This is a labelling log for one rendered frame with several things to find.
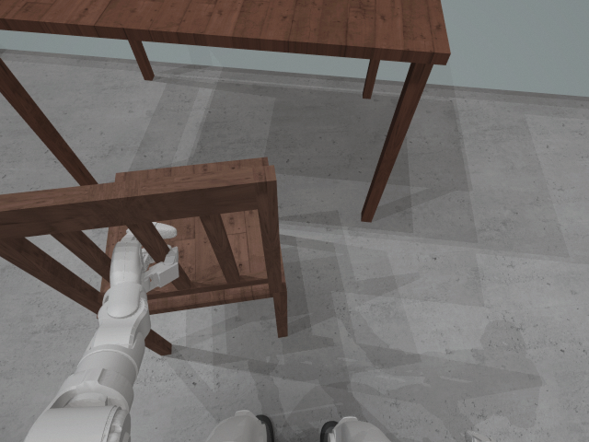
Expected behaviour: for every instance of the chair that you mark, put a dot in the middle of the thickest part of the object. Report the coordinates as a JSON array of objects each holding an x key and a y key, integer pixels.
[{"x": 225, "y": 214}]

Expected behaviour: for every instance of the left robot hand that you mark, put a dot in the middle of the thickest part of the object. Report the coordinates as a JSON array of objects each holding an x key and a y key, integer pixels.
[{"x": 129, "y": 262}]

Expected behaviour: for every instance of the table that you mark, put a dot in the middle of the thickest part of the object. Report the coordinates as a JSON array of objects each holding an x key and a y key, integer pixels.
[{"x": 411, "y": 31}]

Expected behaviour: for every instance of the robot right thigh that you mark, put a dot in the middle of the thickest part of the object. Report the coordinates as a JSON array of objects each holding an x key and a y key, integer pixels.
[{"x": 357, "y": 431}]

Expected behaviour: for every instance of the left robot upper arm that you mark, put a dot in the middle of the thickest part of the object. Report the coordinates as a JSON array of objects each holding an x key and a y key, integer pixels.
[{"x": 83, "y": 424}]

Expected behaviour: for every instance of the robot left shin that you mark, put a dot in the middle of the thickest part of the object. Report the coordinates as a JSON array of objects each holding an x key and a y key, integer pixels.
[{"x": 246, "y": 412}]

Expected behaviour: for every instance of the robot left forearm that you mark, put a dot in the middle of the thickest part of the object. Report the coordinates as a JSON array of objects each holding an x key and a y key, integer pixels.
[{"x": 111, "y": 362}]

